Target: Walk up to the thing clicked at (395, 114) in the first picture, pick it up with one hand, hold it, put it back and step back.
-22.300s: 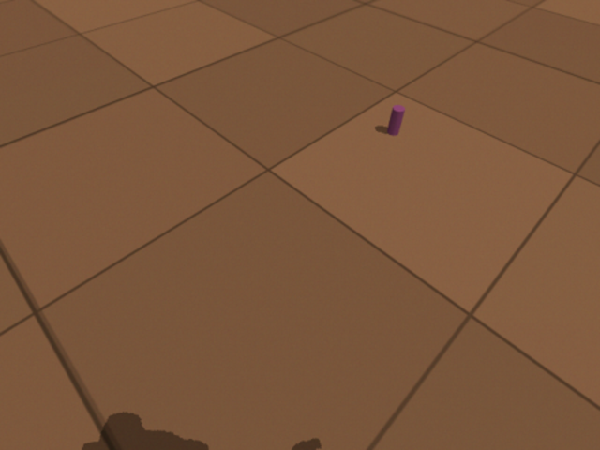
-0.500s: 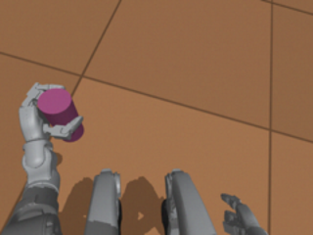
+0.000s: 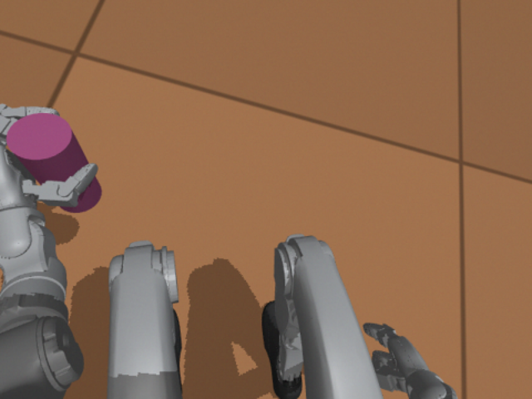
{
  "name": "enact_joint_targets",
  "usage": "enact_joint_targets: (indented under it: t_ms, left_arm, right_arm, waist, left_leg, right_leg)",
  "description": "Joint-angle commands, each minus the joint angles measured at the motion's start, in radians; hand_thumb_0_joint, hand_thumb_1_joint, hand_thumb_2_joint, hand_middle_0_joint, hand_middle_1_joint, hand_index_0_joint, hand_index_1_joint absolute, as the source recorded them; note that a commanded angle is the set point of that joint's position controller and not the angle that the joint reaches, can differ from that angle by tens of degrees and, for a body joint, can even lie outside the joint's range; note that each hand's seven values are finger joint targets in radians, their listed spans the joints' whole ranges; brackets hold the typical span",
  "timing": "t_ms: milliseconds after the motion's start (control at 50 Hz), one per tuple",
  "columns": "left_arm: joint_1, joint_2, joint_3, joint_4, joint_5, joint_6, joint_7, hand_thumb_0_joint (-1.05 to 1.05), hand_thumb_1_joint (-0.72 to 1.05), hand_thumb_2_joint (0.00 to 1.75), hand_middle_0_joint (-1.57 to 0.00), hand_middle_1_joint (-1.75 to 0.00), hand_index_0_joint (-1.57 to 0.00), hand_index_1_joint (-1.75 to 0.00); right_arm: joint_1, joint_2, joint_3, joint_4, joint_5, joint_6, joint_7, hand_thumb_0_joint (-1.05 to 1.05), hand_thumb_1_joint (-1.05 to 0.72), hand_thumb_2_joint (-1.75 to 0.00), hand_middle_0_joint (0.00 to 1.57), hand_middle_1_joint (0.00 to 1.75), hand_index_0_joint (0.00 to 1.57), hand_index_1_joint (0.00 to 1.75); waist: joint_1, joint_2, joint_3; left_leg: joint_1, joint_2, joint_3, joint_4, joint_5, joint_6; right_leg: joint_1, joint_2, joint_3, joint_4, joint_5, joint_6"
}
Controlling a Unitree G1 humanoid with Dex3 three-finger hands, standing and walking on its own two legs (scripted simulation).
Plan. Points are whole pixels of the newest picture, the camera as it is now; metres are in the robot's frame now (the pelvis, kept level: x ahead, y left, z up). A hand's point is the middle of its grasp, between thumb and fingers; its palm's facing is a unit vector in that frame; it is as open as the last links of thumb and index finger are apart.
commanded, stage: crouch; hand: left
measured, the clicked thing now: (62, 169) +0.43 +0.26 -0.06
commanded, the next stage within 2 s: lower in 0.58 s
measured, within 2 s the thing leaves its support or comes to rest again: neither
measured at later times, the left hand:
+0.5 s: hand (71, 175) +0.45 +0.27 -0.12, palm faces +0.28 -0.96 +0.00, open 10.0 cm
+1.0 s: hand (84, 189) +0.45 +0.27 -0.19, palm faces +0.30 -0.95 +0.00, open 10.0 cm
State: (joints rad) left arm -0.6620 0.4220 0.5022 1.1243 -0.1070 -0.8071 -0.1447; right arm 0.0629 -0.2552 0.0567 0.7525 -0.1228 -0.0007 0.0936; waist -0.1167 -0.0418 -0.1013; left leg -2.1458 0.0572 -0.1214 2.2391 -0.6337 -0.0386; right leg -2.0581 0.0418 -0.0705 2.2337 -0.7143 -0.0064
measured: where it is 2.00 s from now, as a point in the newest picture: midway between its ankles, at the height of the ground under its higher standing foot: (226, 370)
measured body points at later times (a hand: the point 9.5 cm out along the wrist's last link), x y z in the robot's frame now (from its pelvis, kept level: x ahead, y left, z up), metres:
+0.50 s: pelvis +0.01 +0.01 -0.06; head +0.22 +0.08 +0.33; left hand +0.43 +0.32 -0.12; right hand +0.12 -0.27 -0.17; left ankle +0.10 +0.14 -0.34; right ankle +0.09 -0.11 -0.34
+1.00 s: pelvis +0.00 +0.01 -0.08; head +0.23 +0.11 +0.29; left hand +0.43 +0.32 -0.19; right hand +0.12 -0.26 -0.17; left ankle +0.10 +0.14 -0.34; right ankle +0.09 -0.11 -0.34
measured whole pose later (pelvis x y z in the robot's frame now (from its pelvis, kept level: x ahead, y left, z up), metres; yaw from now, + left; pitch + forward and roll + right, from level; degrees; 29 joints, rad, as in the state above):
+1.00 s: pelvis +0.00 +0.01 -0.08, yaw -7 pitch +21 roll -10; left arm -0.60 0.60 0.59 1.16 -0.13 -0.88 -0.12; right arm -0.05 -0.31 0.26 0.68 -0.23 0.04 0.13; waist -0.18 -0.16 0.12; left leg -2.28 0.05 -0.27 2.56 -0.67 -0.05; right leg -2.15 0.09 -0.17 2.46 -0.71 0.02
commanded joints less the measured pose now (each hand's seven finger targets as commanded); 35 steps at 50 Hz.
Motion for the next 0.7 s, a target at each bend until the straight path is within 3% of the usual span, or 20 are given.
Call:
enact_joint_targets:
  t_ms: [0,20,60,100,160,180,240,280,320,380,440,500,540,580,640,680]
  left_arm:
    - [-0.277,0.245,0.045,-0.152,-0.023,-0.069,-0.016,0.00,0.15,1.16,-1.17,-1.29,-1.19,-1.29]
    - [-0.305,0.298,0.078,-0.196,-0.026,-0.072,-0.015,0.00,0.15,1.17,-1.17,-1.30,-1.20,-1.29]
    - [-0.290,0.248,0.043,-0.170,-0.029,-0.067,-0.028,0.00,0.15,1.17,-1.17,-1.31,-1.20,-1.30]
    - [-0.295,0.304,0.079,-0.184,-0.031,-0.068,-0.026,0.00,0.14,1.16,-1.18,-1.30,-1.20,-1.29]
    - [-0.275,0.327,0.103,-0.204,-0.033,-0.066,-0.025,0.00,0.14,1.16,-1.18,-1.30,-1.21,-1.29]
    - [-0.266,0.298,0.084,-0.200,-0.033,-0.062,-0.032,0.00,0.14,1.16,-1.18,-1.31,-1.21,-1.30]
    - [-0.240,0.271,0.055,-0.201,-0.027,-0.055,-0.041,0.00,0.18,1.18,-1.17,-1.30,-1.19,-1.29]
    - [-0.232,0.309,0.078,-0.218,-0.031,-0.052,-0.041,0.00,0.18,1.18,-1.18,-1.31,-1.21,-1.30]
    - [-0.244,0.284,0.063,-0.254,-0.039,-0.058,-0.042,0.00,0.17,1.19,-1.18,-1.32,-1.20,-1.31]
    - [-0.228,0.283,0.056,-0.254,-0.041,-0.057,-0.038,0.00,0.17,1.19,-1.19,-1.32,-1.21,-1.31]
    - [-0.220,0.272,0.047,-0.239,-0.040,-0.061,-0.029,0.00,0.16,1.22,-1.21,-1.35,-1.23,-1.35]
    - [-0.213,0.320,0.081,-0.268,-0.038,-0.072,-0.015,0.00,0.17,1.22,-1.24,-1.37,-1.26,-1.36]
    - [-0.217,0.297,0.055,-0.281,-0.040,-0.078,-0.019,0.00,0.19,1.25,-1.23,-1.38,-1.25,-1.37]
    - [-0.171,0.324,0.085,-0.253,-0.039,-0.077,-0.013,0.00,0.20,1.24,-1.23,-1.38,-1.26,-1.37]
    - [-0.159,0.301,0.063,-0.229,-0.044,-0.074,-0.014,0.00,0.22,1.25,-1.23,-1.39,-1.26,-1.38]
    - [-0.168,0.321,0.072,-0.232,-0.041,-0.072,-0.007,0.00,0.22,1.23,-1.25,-1.37,-1.26,-1.38]
  right_arm:
    - [0.104,-0.219,-0.046,-0.060,-0.003,-0.010,-0.017,0.00,-0.89,-0.90,0.20,0.30,0.20,0.30]
    - [0.108,-0.229,-0.043,-0.061,-0.005,-0.009,-0.017,0.00,-0.89,-0.90,0.20,0.30,0.20,0.30]
    - [0.103,-0.226,-0.033,-0.069,-0.009,-0.004,-0.013,0.00,-0.89,-0.90,0.20,0.30,0.20,0.30]
    - [0.095,-0.231,-0.028,-0.070,-0.010,-0.002,-0.017,0.00,-0.89,-0.90,0.20,0.30,0.20,0.30]
    - [0.095,-0.238,-0.020,-0.079,-0.019,0.001,-0.016,0.00,-0.89,-0.90,0.20,0.30,0.20,0.30]
    - [0.094,-0.243,-0.020,-0.080,-0.021,0.001,-0.015,0.00,-0.89,-0.90,0.20,0.30,0.20,0.30]
    - [0.104,-0.249,-0.020,-0.056,-0.026,0.008,-0.015,0.00,-0.89,-0.90,0.20,0.30,0.20,0.30]
    - [0.100,-0.258,-0.018,-0.061,-0.028,0.010,-0.015,0.00,-0.90,-0.90,0.20,0.30,0.20,0.30]
    - [0.099,-0.261,-0.011,-0.060,-0.033,0.014,-0.013,0.00,-0.90,-0.91,0.20,0.30,0.20,0.30]
    - [0.094,-0.266,-0.006,-0.051,-0.037,0.018,-0.010,0.00,-0.90,-0.91,0.20,0.30,0.20,0.30]
    - [0.080,-0.271,0.001,-0.056,-0.044,0.019,-0.008,0.00,-0.90,-0.91,0.20,0.30,0.20,0.30]
    - [0.075,-0.277,0.010,-0.058,-0.051,0.025,-0.006,0.00,-0.90,-0.90,0.20,0.30,0.20,0.30]
    - [0.070,-0.281,0.015,-0.059,-0.058,0.029,-0.003,0.00,-0.90,-0.91,0.20,0.30,0.20,0.30]
    - [0.070,-0.284,0.021,-0.061,-0.062,0.032,-0.002,0.00,-0.91,-0.91,0.20,0.30,0.20,0.30]
    - [0.058,-0.282,0.034,-0.069,-0.067,0.035,0.001,0.00,-0.91,-0.91,0.20,0.30,0.20,0.30]
    - [0.050,-0.287,0.039,-0.068,-0.070,0.037,0.002,0.00,-0.91,-0.91,0.20,0.30,0.20,0.30]
  waist:
    - [0.009,0.139,-0.565]
    - [0.018,0.157,-0.588]
    - [-0.003,0.160,-0.594]
    - [0.010,0.153,-0.583]
    - [0.016,0.165,-0.600]
    - [0.000,0.177,-0.599]
    - [-0.001,0.214,-0.569]
    - [0.006,0.225,-0.562]
    - [-0.011,0.244,-0.561]
    - [-0.005,0.262,-0.554]
    - [-0.019,0.235,-0.517]
    - [-0.004,0.259,-0.526]
    - [-0.019,0.267,-0.534]
    - [-0.011,0.262,-0.548]
    - [-0.030,0.225,-0.512]
    - [-0.023,0.236,-0.494]
  left_leg:
    - [0.356,-0.021,0.070,-0.190,-0.018,0.049]
    - [0.362,-0.021,0.068,-0.180,-0.011,0.048]
    - [0.356,-0.019,0.061,-0.155,0.010,0.046]
    - [0.303,-0.019,0.066,-0.133,0.004,0.049]
    - [0.288,-0.014,0.066,-0.101,0.030,0.048]
    - [0.310,-0.014,0.059,-0.096,0.040,0.047]
    - [0.333,-0.011,0.047,-0.092,0.043,0.041]
    - [0.326,-0.009,0.043,-0.078,0.046,0.041]
    - [0.341,-0.007,0.032,-0.068,0.061,0.038]
    - [0.370,-0.003,0.021,-0.060,0.091,0.032]
    - [0.332,-0.002,0.015,-0.041,0.064,0.035]
    - [0.334,-0.001,0.011,-0.032,0.072,0.033]
    - [0.352,0.001,0.004,-0.020,0.096,0.031]
    - [0.347,0.002,0.002,-0.004,0.127,0.033]
    - [0.279,0.001,0.006,0.023,0.121,0.040]
    - [0.280,0.003,0.004,0.022,0.108,0.038]
  right_leg:
    - [0.272,0.022,-0.031,-0.263,0.059,-0.023]
    - [0.269,0.023,-0.038,-0.244,0.072,-0.024]
    - [0.261,0.026,-0.050,-0.214,0.099,-0.024]
    - [0.272,0.029,-0.039,-0.210,0.091,-0.021]
    - [0.295,0.032,-0.035,-0.195,0.117,-0.017]
    - [0.276,0.034,-0.049,-0.180,0.137,-0.019]
    - [0.221,0.040,-0.072,-0.145,0.144,-0.028]
    - [0.211,0.043,-0.078,-0.134,0.150,-0.029]
    - [0.209,0.043,-0.090,-0.115,0.169,-0.028]
    - [0.184,0.045,-0.101,-0.091,0.188,-0.032]
    - [0.173,0.048,-0.108,-0.088,0.173,-0.029]
    - [0.185,0.049,-0.113,-0.073,0.179,-0.030]
    - [0.184,0.051,-0.117,-0.063,0.199,-0.028]
    - [0.208,0.053,-0.116,-0.056,0.227,-0.025]
    - [0.242,0.056,-0.111,-0.062,0.240,-0.017]
    - [0.229,0.057,-0.114,-0.060,0.226,-0.018]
